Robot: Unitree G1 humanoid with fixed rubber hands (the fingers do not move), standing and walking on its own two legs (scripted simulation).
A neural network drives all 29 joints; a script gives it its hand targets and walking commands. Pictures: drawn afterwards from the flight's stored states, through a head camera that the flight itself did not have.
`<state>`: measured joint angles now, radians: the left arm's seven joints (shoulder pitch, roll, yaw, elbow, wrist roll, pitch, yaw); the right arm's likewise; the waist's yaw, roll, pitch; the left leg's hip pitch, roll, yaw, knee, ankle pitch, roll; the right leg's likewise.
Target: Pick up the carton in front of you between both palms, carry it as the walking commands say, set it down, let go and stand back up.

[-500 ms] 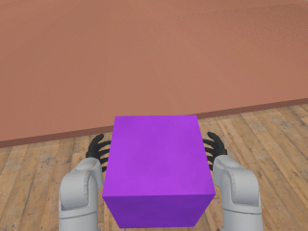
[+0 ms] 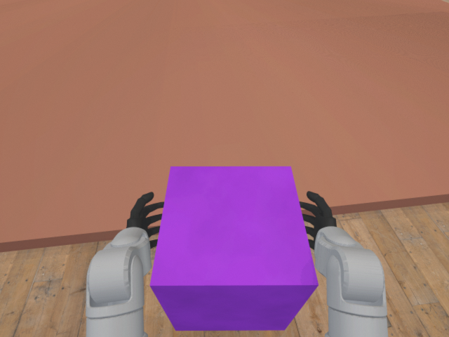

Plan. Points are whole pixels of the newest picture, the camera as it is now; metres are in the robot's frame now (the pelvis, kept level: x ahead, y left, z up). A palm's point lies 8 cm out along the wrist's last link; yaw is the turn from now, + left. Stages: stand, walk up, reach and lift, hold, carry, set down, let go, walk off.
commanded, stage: carry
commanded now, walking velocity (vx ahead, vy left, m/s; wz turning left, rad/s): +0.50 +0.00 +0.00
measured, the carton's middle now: (230, 252) +0.27 +0.01 +0.02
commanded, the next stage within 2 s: none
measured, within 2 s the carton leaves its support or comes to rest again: neither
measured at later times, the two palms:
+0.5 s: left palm (175, 91) +0.62 +0.15 +0.14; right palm (297, 92) +0.63 -0.15 +0.14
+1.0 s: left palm (189, 38) +0.92 +0.14 +0.16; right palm (285, 37) +0.92 -0.16 +0.16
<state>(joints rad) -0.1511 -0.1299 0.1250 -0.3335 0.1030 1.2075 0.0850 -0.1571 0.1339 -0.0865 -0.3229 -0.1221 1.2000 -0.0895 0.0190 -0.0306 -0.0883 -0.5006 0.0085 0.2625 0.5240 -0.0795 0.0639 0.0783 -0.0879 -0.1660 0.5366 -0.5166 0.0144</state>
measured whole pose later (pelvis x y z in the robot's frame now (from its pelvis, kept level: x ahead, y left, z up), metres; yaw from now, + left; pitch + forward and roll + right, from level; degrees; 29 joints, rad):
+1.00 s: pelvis +0.52 -0.02 +0.02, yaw +0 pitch +6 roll +1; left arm -0.88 0.00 0.32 0.00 0.06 1.33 0.14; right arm -0.90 0.02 -0.31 0.02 -0.08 1.31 -0.15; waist 0.00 -0.02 0.09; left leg -0.42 0.00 0.09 0.57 -0.24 0.04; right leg -0.33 -0.01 -0.15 0.57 -0.35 -0.05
